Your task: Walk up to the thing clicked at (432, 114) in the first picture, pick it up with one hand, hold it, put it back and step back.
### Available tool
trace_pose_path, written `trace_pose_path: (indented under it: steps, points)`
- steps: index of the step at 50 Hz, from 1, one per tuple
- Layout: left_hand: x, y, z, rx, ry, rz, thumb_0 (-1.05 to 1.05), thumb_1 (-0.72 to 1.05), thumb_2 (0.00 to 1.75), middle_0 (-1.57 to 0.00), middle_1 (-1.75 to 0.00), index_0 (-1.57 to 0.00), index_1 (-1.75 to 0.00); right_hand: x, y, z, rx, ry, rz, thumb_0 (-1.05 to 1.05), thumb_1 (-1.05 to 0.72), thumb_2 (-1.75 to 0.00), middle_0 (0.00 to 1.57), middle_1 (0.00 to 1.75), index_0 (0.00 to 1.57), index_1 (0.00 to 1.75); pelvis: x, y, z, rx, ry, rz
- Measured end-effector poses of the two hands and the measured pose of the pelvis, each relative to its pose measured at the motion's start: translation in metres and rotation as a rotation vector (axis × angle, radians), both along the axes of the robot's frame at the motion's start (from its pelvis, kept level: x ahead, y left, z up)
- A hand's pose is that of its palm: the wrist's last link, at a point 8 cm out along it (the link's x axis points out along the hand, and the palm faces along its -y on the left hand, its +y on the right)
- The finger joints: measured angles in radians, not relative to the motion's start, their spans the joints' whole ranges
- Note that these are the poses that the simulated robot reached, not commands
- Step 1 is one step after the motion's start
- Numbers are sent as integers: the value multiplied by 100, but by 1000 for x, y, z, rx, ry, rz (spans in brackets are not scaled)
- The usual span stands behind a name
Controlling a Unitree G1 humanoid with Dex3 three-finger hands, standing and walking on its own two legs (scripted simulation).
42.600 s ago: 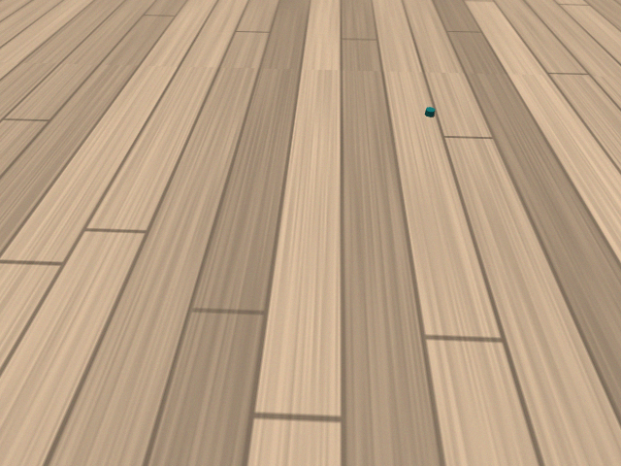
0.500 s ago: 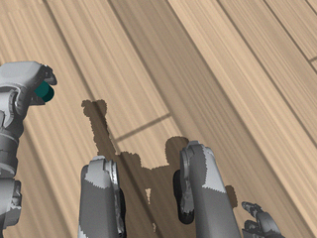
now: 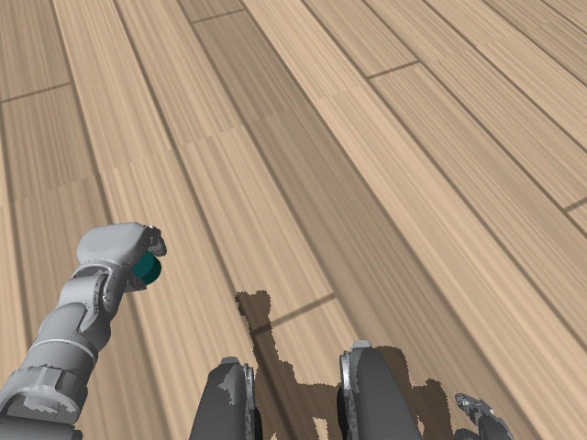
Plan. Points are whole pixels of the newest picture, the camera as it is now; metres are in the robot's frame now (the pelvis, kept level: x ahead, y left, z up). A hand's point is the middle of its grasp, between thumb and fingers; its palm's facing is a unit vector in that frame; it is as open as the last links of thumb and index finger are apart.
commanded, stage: lift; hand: left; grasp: from above
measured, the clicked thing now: (141, 267) +0.40 +0.23 -0.11
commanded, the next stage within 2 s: hold in 0.50 s
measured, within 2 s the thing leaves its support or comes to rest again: neither
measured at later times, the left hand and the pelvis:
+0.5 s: hand (113, 242) +0.38 +0.22 +0.03, palm faces -0.44 -0.06 -0.90, open 7.1 cm; pelvis +0.04 +0.00 +0.10, yaw -1 degrees
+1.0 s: hand (100, 219) +0.39 +0.21 +0.08, palm faces -0.45 -0.04 -0.89, open 7.2 cm; pelvis +0.07 +0.00 +0.13, yaw -1 degrees
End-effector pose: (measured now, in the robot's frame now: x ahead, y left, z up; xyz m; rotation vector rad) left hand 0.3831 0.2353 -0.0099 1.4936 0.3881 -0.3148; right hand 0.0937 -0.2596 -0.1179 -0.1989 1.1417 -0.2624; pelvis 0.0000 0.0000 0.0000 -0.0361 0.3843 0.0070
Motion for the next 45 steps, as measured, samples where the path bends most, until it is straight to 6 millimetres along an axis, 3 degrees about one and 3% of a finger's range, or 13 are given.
trace_pose_path:
  steps: [9,17,29,45]
  points:
    - [-6,-11,47,4,1,14,1,45,18,-78,-51,-87,-42,5,-13,55,-28,-41,-33,1,-91,-90,20,30,20,29,17,-4,50,10,-83,-5]
    - [-2,-16,76,15,9,27,1,44,20,-78,-52,-87,-43,13,-16,88,-28,-53,-48,1,-91,-90,20,30,20,29,31,-4,82,16,-135,-12]
    - [4,-18,107,20,16,33,1,44,22,-76,-54,-86,-44,30,-5,111,18,-57,-50,1,-90,-90,20,30,20,29,48,-2,111,23,-189,-22]
    - [11,-21,138,19,22,12,1,42,26,-76,-55,-85,-46,63,-5,131,37,-97,-37,1,-90,-90,20,30,20,29,65,-3,130,29,-236,-28]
